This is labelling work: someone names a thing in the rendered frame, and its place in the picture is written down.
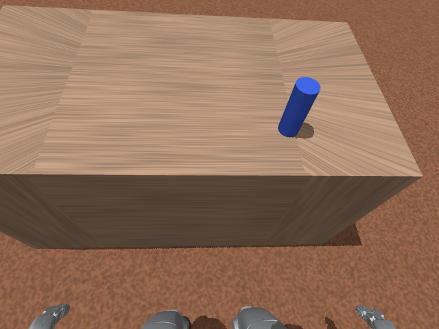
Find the right robot hand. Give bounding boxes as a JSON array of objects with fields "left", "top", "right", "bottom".
[{"left": 356, "top": 306, "right": 396, "bottom": 329}]

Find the can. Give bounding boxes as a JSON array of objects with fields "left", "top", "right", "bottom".
[{"left": 278, "top": 77, "right": 320, "bottom": 137}]

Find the left robot hand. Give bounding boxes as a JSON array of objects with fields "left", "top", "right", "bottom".
[{"left": 29, "top": 304, "right": 70, "bottom": 329}]

